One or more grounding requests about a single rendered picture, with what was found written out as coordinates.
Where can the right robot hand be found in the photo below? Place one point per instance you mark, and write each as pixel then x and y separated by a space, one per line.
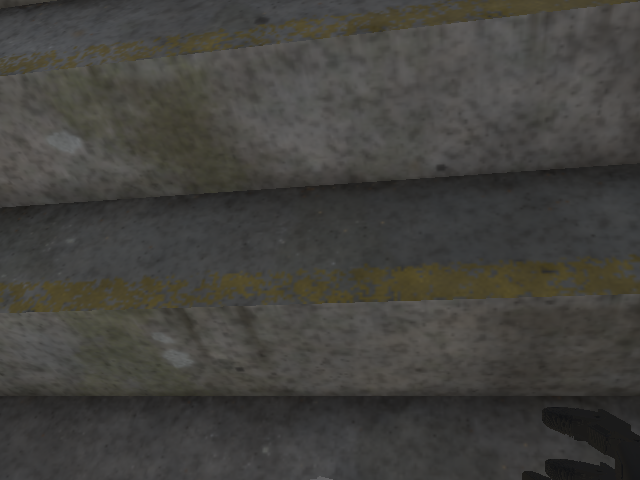
pixel 603 431

